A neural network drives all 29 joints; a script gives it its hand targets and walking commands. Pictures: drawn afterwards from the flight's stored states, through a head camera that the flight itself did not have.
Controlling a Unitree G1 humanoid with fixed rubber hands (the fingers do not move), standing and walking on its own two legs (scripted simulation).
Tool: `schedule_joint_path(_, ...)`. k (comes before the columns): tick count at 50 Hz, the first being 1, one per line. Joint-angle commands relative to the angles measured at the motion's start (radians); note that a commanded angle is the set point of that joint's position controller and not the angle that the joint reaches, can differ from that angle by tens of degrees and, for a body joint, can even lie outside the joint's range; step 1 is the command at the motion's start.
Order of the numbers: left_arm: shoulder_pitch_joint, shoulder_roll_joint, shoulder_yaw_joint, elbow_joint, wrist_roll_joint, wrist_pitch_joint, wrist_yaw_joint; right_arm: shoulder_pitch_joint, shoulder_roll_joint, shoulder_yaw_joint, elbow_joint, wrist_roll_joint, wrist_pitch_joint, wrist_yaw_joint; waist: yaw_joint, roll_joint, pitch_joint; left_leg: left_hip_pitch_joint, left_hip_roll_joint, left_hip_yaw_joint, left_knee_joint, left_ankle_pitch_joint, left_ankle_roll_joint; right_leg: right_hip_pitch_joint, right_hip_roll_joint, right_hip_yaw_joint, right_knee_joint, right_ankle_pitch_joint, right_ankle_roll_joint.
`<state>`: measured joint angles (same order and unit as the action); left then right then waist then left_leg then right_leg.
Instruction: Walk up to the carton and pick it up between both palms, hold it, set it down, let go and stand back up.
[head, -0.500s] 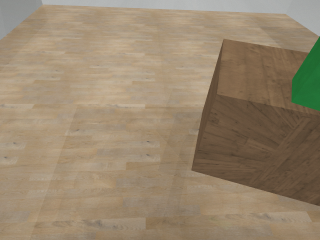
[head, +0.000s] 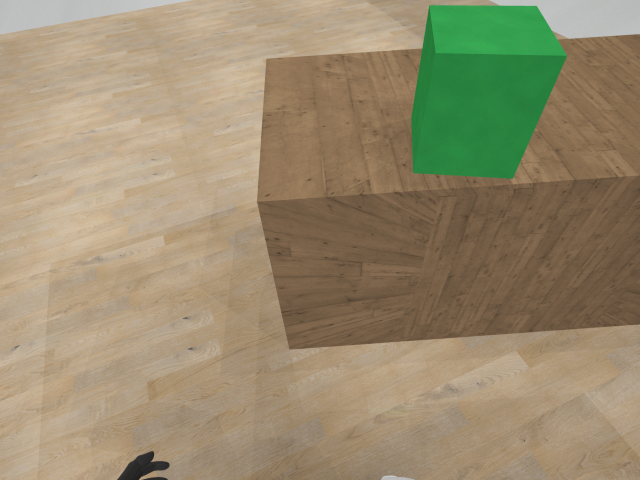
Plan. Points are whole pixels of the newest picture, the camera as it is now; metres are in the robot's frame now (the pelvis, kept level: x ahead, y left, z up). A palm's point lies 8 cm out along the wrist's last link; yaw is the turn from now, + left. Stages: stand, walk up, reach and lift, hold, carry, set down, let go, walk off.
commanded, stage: walk up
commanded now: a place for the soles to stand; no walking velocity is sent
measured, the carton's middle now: (471, 93) +0.80 -0.27 +0.06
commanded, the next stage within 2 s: none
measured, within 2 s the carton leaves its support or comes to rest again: neither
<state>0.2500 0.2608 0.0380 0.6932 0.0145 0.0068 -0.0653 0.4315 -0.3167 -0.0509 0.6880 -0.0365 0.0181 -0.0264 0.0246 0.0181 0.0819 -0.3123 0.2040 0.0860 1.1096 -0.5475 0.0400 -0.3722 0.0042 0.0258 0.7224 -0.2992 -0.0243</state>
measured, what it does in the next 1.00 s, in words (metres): walks ahead: left foot, then right foot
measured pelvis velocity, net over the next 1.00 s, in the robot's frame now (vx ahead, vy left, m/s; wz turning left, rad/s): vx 0.29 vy -0.24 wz -0.05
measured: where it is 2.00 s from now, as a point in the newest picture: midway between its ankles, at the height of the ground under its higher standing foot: (456, 443)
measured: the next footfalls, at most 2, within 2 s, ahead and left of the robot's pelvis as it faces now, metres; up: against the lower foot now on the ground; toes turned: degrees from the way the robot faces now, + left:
left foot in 0.32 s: +0.25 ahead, +0.06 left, +0.00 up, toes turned +3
right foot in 0.76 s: +0.34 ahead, -0.34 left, +0.00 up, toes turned -10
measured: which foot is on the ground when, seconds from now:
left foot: up 0.00-0.30, down 0.32-0.76, up 0.78-1.00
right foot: down 0.00-0.34, up 0.36-0.74, down 0.76-1.00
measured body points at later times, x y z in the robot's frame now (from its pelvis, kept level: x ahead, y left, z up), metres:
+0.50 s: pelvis +0.15 -0.06 +0.02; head +0.17 -0.03 +0.46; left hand +0.26 +0.19 -0.12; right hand +0.17 -0.34 -0.08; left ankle +0.21 +0.06 -0.72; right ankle +0.17 -0.19 -0.63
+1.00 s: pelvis +0.29 -0.24 +0.01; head +0.31 -0.24 +0.46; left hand +0.37 +0.03 -0.11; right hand +0.36 -0.51 -0.10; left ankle +0.33 -0.12 -0.67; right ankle +0.30 -0.33 -0.72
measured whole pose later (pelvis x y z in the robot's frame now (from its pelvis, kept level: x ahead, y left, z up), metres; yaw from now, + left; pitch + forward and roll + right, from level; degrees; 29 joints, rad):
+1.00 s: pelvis +0.29 -0.24 +0.01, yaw -3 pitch -3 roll +1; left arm 0.30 0.28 0.03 0.70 0.05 0.04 -0.03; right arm 0.40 -0.25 -0.06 0.63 -0.02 -0.01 -0.05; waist 0.06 -0.02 0.09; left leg -0.48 0.01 0.04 0.99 -0.45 0.01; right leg -0.26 -0.03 -0.12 0.61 -0.31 -0.06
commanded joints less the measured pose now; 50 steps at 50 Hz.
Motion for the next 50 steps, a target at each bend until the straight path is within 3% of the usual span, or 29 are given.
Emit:
schedule_joint_path(1,0.070,0.184,0.069,-0.057,0.011,-0.005,0.031,0.046,-0.078,-0.028,-0.120,0.013,-0.047,0.000,0.025,-0.181,-0.003,-0.252,-0.018,-0.061,0.045,0.122,-0.016,0.134,-0.192,0.321,-0.382,0.075,-0.177)
schedule_joint_path(7,0.101,0.141,0.049,-0.067,0.035,-0.014,0.021,-0.007,-0.049,-0.021,-0.129,0.014,-0.050,-0.005,0.040,-0.133,0.006,-0.235,-0.069,-0.015,-0.205,0.179,-0.048,0.130,-0.166,0.279,-0.408,0.236,-0.189)
schedule_joint_path(11,0.123,0.159,0.049,-0.068,0.040,-0.001,0.015,-0.042,-0.022,-0.019,-0.142,0.013,-0.062,-0.014,0.051,-0.115,-0.027,-0.083,-0.126,0.027,-0.382,0.307,-0.024,0.113,-0.132,0.234,-0.348,0.313,-0.153)
schedule_joint_path(13,0.102,0.161,0.044,-0.069,0.031,0.006,0.012,0.005,-0.024,-0.031,-0.131,0.006,-0.068,-0.023,0.012,-0.065,-0.046,0.071,-0.155,0.037,-0.503,0.397,-0.002,0.054,-0.103,0.215,-0.267,0.244,-0.111)
schedule_joint_path(14,0.084,0.162,0.040,-0.075,0.024,0.006,0.010,0.063,-0.036,-0.041,-0.118,-0.002,-0.073,-0.032,-0.030,-0.039,-0.065,0.206,-0.165,0.033,-0.569,0.438,0.012,-0.016,-0.081,0.196,-0.187,0.207,-0.079)
schedule_joint_path(15,0.090,0.149,0.032,-0.081,0.026,0.002,0.007,0.135,-0.067,-0.053,-0.106,-0.011,-0.079,-0.042,-0.076,-0.009,-0.097,0.352,-0.123,-0.030,-0.606,0.398,0.042,-0.107,-0.051,0.162,-0.060,0.193,-0.038)
schedule_joint_path(16,0.119,0.096,0.011,-0.095,0.036,-0.002,0.004,0.227,-0.129,-0.071,-0.099,-0.034,-0.084,-0.053,-0.127,0.128,-0.164,0.497,0.111,-0.352,-0.705,0.169,0.140,-0.242,0.020,0.073,0.245,0.062,0.028)
schedule_joint_path(17,0.205,0.103,0.012,-0.093,0.061,0.012,0.010,0.185,-0.170,-0.075,-0.114,-0.044,-0.077,-0.066,-0.062,0.137,-0.106,0.449,0.341,-0.701,-0.823,0.011,0.218,-0.347,0.057,0.012,0.439,-0.284,0.068)
schedule_joint_path(18,0.182,0.169,0.037,-0.090,0.061,0.043,0.020,0.161,-0.172,-0.089,-0.091,-0.026,-0.059,-0.075,-0.059,0.065,-0.072,0.337,0.380,-0.759,-0.856,-0.145,0.300,-0.379,0.011,0.014,0.554,-0.273,0.054)
schedule_joint_path(19,0.119,0.190,0.045,-0.105,0.069,0.057,0.015,0.132,-0.130,-0.071,-0.092,-0.023,-0.060,-0.075,-0.060,0.031,0.005,0.236,0.321,-0.674,-0.886,-0.209,0.269,-0.403,-0.021,0.041,0.580,-0.206,0.055)
schedule_joint_path(21,0.064,0.144,0.040,-0.114,0.065,0.055,-0.003,0.069,-0.093,-0.045,-0.083,-0.029,-0.081,-0.067,-0.053,-0.009,0.077,0.151,0.193,-0.409,-0.881,-0.034,0.180,-0.379,-0.070,0.073,0.515,-0.074,0.065)
schedule_joint_path(22,0.087,0.117,0.035,-0.100,0.054,0.052,-0.012,0.044,-0.092,-0.038,-0.073,-0.026,-0.092,-0.062,-0.033,0.033,0.063,0.110,0.140,-0.292,-0.875,0.071,0.151,-0.317,-0.075,0.071,0.469,-0.027,0.069)
schedule_joint_path(23,0.107,0.089,0.029,-0.092,0.050,0.053,-0.024,0.019,-0.103,-0.044,-0.063,-0.024,-0.098,-0.057,-0.013,0.078,0.050,0.075,0.109,-0.232,-0.879,0.124,0.148,-0.269,-0.075,0.045,0.460,0.013,0.076)
schedule_joint_path(26,0.079,0.059,0.023,-0.083,0.042,0.049,-0.045,0.003,-0.122,-0.058,-0.035,-0.019,-0.111,-0.047,-0.005,0.153,0.037,0.013,0.051,-0.115,-0.885,0.146,0.140,-0.200,-0.090,-0.008,0.366,0.078,0.083)
schedule_joint_path(32,-0.082,0.066,0.031,-0.115,0.026,0.031,-0.046,0.083,-0.163,-0.081,-0.027,-0.025,-0.107,-0.035,-0.055,0.127,0.024,0.063,0.076,-0.096,-0.840,0.145,0.142,-0.119,-0.137,-0.043,0.063,0.090,0.049)
schedule_joint_path(33,-0.091,0.071,0.036,-0.114,0.029,0.027,-0.045,0.080,-0.165,-0.084,-0.032,-0.025,-0.102,-0.034,-0.055,0.123,0.030,0.054,0.092,-0.106,-0.834,0.148,0.141,-0.083,-0.132,-0.053,0.027,0.080,0.038)
schedule_joint_path(35,-0.013,0.079,0.045,-0.096,0.027,0.016,-0.036,0.045,-0.184,-0.091,-0.050,-0.034,-0.087,-0.033,-0.009,0.164,0.000,0.014,0.107,-0.096,-0.761,0.151,0.126,0.072,-0.126,-0.063,-0.067,0.044,0.012)
schedule_joint_path(36,0.051,0.098,0.055,-0.075,0.027,0.009,-0.028,0.036,-0.169,-0.085,-0.057,-0.033,-0.076,-0.031,0.026,0.105,-0.014,-0.050,0.096,-0.084,-0.673,0.170,0.112,0.200,-0.104,-0.076,-0.128,0.076,0.000)
schedule_joint_path(37,0.135,0.144,0.071,-0.040,0.028,-0.002,-0.014,0.079,-0.104,-0.061,-0.055,-0.032,-0.066,-0.027,0.060,-0.040,-0.057,-0.087,0.020,-0.023,-0.469,0.209,0.072,0.331,-0.063,-0.085,-0.180,0.051,-0.010)
schedule_joint_path(38,0.225,0.217,0.091,-0.011,0.037,-0.010,0.001,0.148,-0.017,-0.025,-0.066,-0.030,-0.059,-0.018,0.095,-0.254,-0.124,-0.149,-0.088,0.037,-0.161,0.116,0.023,0.432,-0.138,0.011,-0.238,0.018,-0.038)
schedule_joint_path(39,0.229,0.293,0.092,-0.032,0.032,-0.010,0.014,0.154,0.028,-0.010,-0.111,-0.011,-0.048,-0.016,0.099,-0.376,-0.128,-0.335,-0.215,-0.019,-0.001,-0.145,-0.017,0.444,-0.316,0.346,-0.326,0.021,-0.115)
schedule_joint_path(40,0.165,0.322,0.105,-0.048,0.008,0.003,0.026,0.104,-0.030,-0.034,-0.135,0.018,-0.029,-0.032,0.117,-0.314,-0.110,-0.320,-0.196,-0.118,0.112,-0.151,-0.011,0.295,-0.391,0.438,-0.461,-0.169,-0.209)
schedule_joint_path(41,0.099,0.277,0.085,-0.057,-0.004,0.009,0.034,0.049,-0.051,-0.038,-0.140,0.017,-0.022,-0.035,0.086,-0.258,-0.002,-0.335,-0.169,-0.173,0.171,-0.045,-0.006,0.191,-0.366,0.380,-0.468,-0.192,-0.187)
schedule_joint_path(42,0.070,0.234,0.071,-0.058,0.003,0.012,0.041,0.064,-0.048,-0.040,-0.121,0.022,-0.026,-0.034,0.060,-0.218,0.038,-0.337,-0.161,-0.175,0.176,0.023,-0.006,0.172,-0.333,0.287,-0.414,-0.063,-0.195)
schedule_joint_path(43,0.038,0.202,0.059,-0.070,0.015,0.014,0.044,0.095,-0.052,-0.045,-0.098,0.022,-0.029,-0.035,0.028,-0.205,0.038,-0.303,-0.143,-0.169,0.129,0.070,-0.010,0.134,-0.305,0.206,-0.382,0.021,-0.193)
schedule_joint_path(44,0.015,0.174,0.050,-0.081,0.024,0.013,0.041,0.122,-0.046,-0.048,-0.092,0.017,-0.031,-0.034,0.009,-0.213,0.016,-0.260,-0.142,-0.145,0.071,0.072,-0.022,0.122,-0.300,0.178,-0.377,0.040,-0.212)
schedule_joint_path(45,0.014,0.147,0.040,-0.078,0.029,0.011,0.037,0.108,-0.045,-0.049,-0.091,0.013,-0.034,-0.030,0.014,-0.177,0.008,-0.218,-0.144,-0.138,0.024,0.071,-0.032,0.095,-0.293,0.151,-0.377,0.062,-0.222)
schedule_joint_path(46,0.028,0.141,0.036,-0.074,0.034,0.008,0.036,0.101,-0.031,-0.046,-0.092,0.011,-0.037,-0.027,0.020,-0.187,0.004,-0.201,-0.148,-0.116,-0.034,0.081,-0.036,0.097,-0.289,0.136,-0.383,0.076,-0.226)
schedule_joint_path(50,0.033,0.153,0.021,-0.071,0.039,0.016,0.040,0.048,0.007,-0.026,-0.127,0.017,-0.055,-0.029,0.027,-0.168,-0.023,-0.110,-0.173,-0.046,-0.309,0.168,-0.029,0.119,-0.286,0.069,-0.298,0.350,-0.224)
